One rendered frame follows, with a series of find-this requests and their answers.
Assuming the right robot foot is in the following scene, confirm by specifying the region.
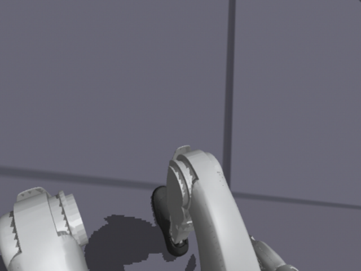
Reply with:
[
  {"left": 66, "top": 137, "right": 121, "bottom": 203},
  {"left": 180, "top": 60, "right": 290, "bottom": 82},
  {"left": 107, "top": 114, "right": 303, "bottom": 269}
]
[{"left": 152, "top": 186, "right": 188, "bottom": 257}]

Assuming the right robot hand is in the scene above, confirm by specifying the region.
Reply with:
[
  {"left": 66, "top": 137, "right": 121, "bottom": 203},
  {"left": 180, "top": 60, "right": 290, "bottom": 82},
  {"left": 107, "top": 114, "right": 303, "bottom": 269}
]
[{"left": 249, "top": 235, "right": 286, "bottom": 271}]

